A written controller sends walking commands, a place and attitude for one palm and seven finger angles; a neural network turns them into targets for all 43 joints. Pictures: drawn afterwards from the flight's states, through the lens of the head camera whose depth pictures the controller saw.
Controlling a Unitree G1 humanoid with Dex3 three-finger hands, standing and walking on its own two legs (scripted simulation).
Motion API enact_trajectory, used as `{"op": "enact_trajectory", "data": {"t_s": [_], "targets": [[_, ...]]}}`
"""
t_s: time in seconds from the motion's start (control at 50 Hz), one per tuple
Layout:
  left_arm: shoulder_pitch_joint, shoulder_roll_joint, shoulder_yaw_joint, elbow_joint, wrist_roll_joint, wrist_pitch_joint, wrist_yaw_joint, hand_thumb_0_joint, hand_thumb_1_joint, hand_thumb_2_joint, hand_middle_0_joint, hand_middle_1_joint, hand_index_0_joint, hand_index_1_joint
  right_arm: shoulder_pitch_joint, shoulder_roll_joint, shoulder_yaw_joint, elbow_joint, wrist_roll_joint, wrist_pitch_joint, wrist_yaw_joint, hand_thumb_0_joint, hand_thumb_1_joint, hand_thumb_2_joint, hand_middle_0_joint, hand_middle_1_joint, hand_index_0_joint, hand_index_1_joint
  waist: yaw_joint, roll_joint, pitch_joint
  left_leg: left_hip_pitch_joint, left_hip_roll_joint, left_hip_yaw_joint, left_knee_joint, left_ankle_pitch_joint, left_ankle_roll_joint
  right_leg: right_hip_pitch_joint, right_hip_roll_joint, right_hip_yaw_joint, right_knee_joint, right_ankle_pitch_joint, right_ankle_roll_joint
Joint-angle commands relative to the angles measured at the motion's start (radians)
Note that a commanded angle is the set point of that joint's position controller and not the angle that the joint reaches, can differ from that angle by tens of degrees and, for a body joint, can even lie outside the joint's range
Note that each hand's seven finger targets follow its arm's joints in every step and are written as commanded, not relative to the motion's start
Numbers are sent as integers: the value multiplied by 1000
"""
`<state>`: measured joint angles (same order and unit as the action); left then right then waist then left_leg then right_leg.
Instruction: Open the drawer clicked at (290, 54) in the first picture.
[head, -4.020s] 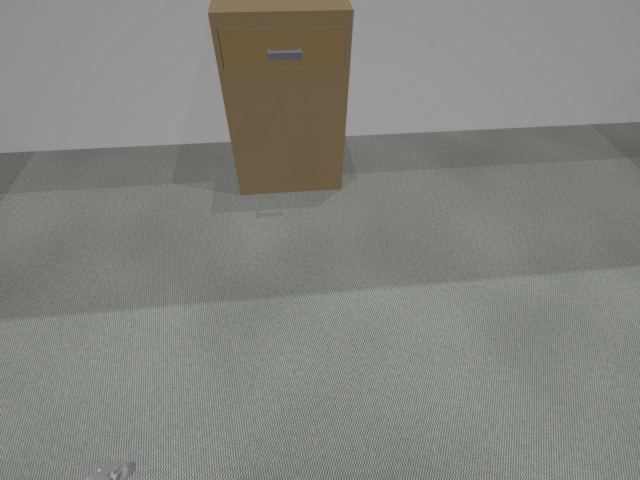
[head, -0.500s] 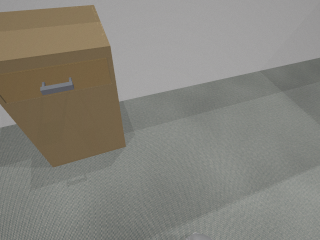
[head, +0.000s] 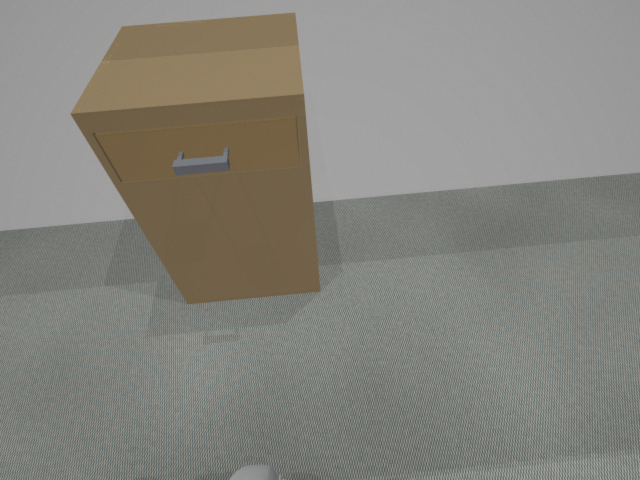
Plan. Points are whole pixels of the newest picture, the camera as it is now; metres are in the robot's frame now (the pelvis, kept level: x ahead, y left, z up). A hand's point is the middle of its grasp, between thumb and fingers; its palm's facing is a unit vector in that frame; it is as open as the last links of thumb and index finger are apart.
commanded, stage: turn to face it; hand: left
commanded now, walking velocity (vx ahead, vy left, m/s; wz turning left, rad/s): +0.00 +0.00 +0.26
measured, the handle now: (202, 159) +0.77 +0.33 -0.09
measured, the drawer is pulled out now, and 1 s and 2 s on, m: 0.00 0.00 0.00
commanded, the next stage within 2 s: take the last steps up to it in 0.04 s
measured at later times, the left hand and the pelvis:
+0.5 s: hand out of the picture +0.05 +0.23 -0.17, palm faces +0.12 -0.97 -0.19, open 7.4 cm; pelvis +0.03 +0.04 +0.00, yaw +5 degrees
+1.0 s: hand out of the picture +0.08 +0.17 -0.17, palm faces +0.21 -0.97 -0.13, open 7.3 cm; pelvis +0.16 +0.03 +0.00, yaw +7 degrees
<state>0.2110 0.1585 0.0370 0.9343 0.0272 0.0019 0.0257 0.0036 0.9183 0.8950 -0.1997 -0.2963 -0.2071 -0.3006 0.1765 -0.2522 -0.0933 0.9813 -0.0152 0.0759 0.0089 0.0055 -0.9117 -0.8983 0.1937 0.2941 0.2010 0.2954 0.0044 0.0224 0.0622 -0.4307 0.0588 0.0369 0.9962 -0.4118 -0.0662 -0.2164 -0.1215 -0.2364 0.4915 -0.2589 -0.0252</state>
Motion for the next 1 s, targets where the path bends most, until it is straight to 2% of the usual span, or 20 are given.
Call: {"op": "enact_trajectory", "data": {"t_s": [0.0, 0.06, 0.1, 0.12, 0.14, 0.16, 0.18, 0.2, 0.28, 0.46, 0.54, 0.56, 0.58, 0.6, 0.62, 0.66, 0.7, 0.76, 0.88, 0.98], "targets": [[88, 226, 55, -24, 9, -10, 9, 0, 900, 900, -200, -300, -200, -300, -57, -8, 19, -93, 4, -28, 7, 0, -900, -900, 200, 300, 200, 300, 40, -219, -74, -8, -18, 44, -162, -36, 6, 123, -240, 175, -134, 422, -111], [82, 240, 58, -5, 9, -4, 7, 0, 900, 900, -200, -300, -200, -300, -40, -15, 26, -93, 9, -39, 2, 0, -900, -900, 200, 300, 200, 300, 30, -236, -105, 93, -27, 68, -326, -5, 21, 123, -244, 163, -73, 454, -95], [58, 233, 60, -2, -5, 2, 5, 0, 900, 900, -200, -300, -200, -300, 34, -45, 24, -68, 5, -54, 0, 0, -900, -900, 200, 300, 200, 300, -16, -163, -144, 262, -17, 66, -575, 208, 35, 70, -198, 98, 41, 390, -25], [81, 189, 51, -13, -15, 7, 3, 0, 900, 900, -200, -300, -200, -300, 74, -125, 10, -62, -2, -68, -4, 0, -900, -900, 200, 300, 200, 300, -33, 42, -194, 425, 123, -90, -657, 425, 79, -66, -118, 50, 195, 192, 38], [66, 123, 26, -41, -19, 11, -2, 0, 900, 900, -200, -300, -200, -300, 96, -209, -5, -63, -6, -69, -12, 0, -900, -900, 200, 300, 200, 300, -47, 288, -173, 495, 332, -348, -668, 740, 195, -292, -7, 63, 348, -316, 100], [13, 137, 20, -46, -10, 19, 2, 0, 900, 900, -200, -300, -200, -300, 108, -213, 1, -49, -8, -57, -17, 0, -900, -900, 200, 300, 200, 300, -60, 208, -157, 434, 365, -311, -659, 697, 257, -276, -8, 149, 457, -373, 86], [12, 138, 24, -33, -4, 19, -5, 0, 900, 900, -200, -300, -200, -300, 87, -174, 12, -43, -13, -64, -24, 0, -900, -900, 200, 300, 200, 300, -48, 156, -115, 403, 333, -277, -699, 537, 267, -306, -8, 164, 516, -330, 81], [8, 132, 26, -11, 1, 19, -10, 0, 900, 900, -200, -300, -200, -300, 67, -147, 18, -39, -13, -73, -32, 0, -900, -900, 200, 300, 200, 300, -41, 215, -82, 399, 282, -257, -713, 472, 247, -350, -4, 180, 557, -272, 84], [45, 131, 19, 45, -2, -1, -32, 0, 900, 900, -200, -300, -200, -300, 87, -93, 36, -16, -3, -102, -36, 0, -900, -900, 200, 300, 200, 300, -23, 118, -41, 434, 203, -157, -724, 533, 227, -365, 7, 184, 590, -118, 84], [-46, 89, 11, 26, -4, -7, -41, 0, 900, 900, -200, -300, -200, -300, 166, -85, 21, 42, -13, -111, -31, 0, -900, -900, 200, 300, 200, 300, -39, 109, 73, 307, 220, -183, -800, 179, 245, -238, 14, 149, 240, -110, 75], [72, 82, 23, 70, -1, -23, -42, 0, 900, 900, -200, -300, -200, -300, 145, -74, 25, 58, -12, -108, -30, 0, -900, -900, 200, 300, 200, 300, 23, 75, 37, 192, 170, -127, -666, 108, 191, 20, 67, 108, 36, 7, 59], [151, 117, 32, 97, 0, -34, -38, 0, 900, 900, -200, -300, -200, -300, 146, -54, 29, 61, -6, -111, -27, 0, -900, -900, 200, 300, 200, 300, 61, -19, -3, 117, 115, -88, -534, 81, 158, 168, 47, 154, -42, 14, 44], [259, 192, 47, 127, 9, -50, -29, 0, 900, 900, -200, -300, -200, -300, 152, 0, 40, 49, 3, -118, -21, 0, -900, -900, 200, 300, 200, 300, 102, -220, -59, -36, 14, 37, -267, 0, 108, 326, -144, 390, -142, -112, -20], [343, 270, 61, 143, -1, -49, -21, 0, 900, 900, -200, -300, -200, -300, 109, 15, 44, 5, 3, -117, -15, 0, -900, -900, 200, 300, 200, 300, 131, -391, -54, -184, -46, 62, -23, -205, 92, 343, -319, 670, -291, -172, -106], [327, 243, 55, 142, -10, -47, -14, 0, 900, 900, -200, -300, -200, -300, 83, -24, 31, 4, -4, -111, -13, 0, -900, -900, 200, 300, 200, 300, 121, -275, -30, -199, -5, -23, 95, -159, 99, 258, -318, 688, -341, -294, -137], [190, 165, 40, 115, -11, -51, -8, 0, 900, 900, -200, -300, -200, -300, 79, -13, 21, 31, -6, -106, -4, 0, -900, -900, 200, 300, 200, 300, 57, -197, 62, -195, 53, -44, 167, 17, 100, 102, -270, 576, -371, -349, -112], [135, 108, 25, 96, -8, -62, -5, 0, 900, 900, -200, -300, -200, -300, 129, 26, 25, 62, -13, -91, 2, 0, -900, -900, 200, 300, 200, 300, 9, -105, 68, -125, 73, -29, 138, 116, 76, 1, -207, 408, -367, -190, -87], [150, 95, 16, 109, -6, -72, -4, 0, 900, 900, -200, -300, -200, -300, 170, 57, 25, 79, -12, -77, 7, 0, -900, -900, 200, 300, 200, 300, -17, -126, 72, -99, 68, 5, 67, 185, 57, -21, -157, 285, -380, -68, -84], [220, 118, 21, 149, -2, -82, -8, 0, 900, 900, -200, -300, -200, -300, 48, 57, 30, 27, -8, -92, 18, 0, -900, -900, 200, 300, 200, 300, 17, -122, 55, -140, 67, 42, -174, 204, 46, 107, -158, 255, -352, 69, -123], [252, 116, 23, 177, 2, -72, -4, 0, 900, 900, -200, -300, -200, -300, -7, 70, 39, 2, -3, -113, 16, 0, -900, -900, 200, 300, 200, 300, 28, -159, 54, 2, 29, 73, -352, 165, 74, 102, -167, 241, -254, 208, -115]]}}
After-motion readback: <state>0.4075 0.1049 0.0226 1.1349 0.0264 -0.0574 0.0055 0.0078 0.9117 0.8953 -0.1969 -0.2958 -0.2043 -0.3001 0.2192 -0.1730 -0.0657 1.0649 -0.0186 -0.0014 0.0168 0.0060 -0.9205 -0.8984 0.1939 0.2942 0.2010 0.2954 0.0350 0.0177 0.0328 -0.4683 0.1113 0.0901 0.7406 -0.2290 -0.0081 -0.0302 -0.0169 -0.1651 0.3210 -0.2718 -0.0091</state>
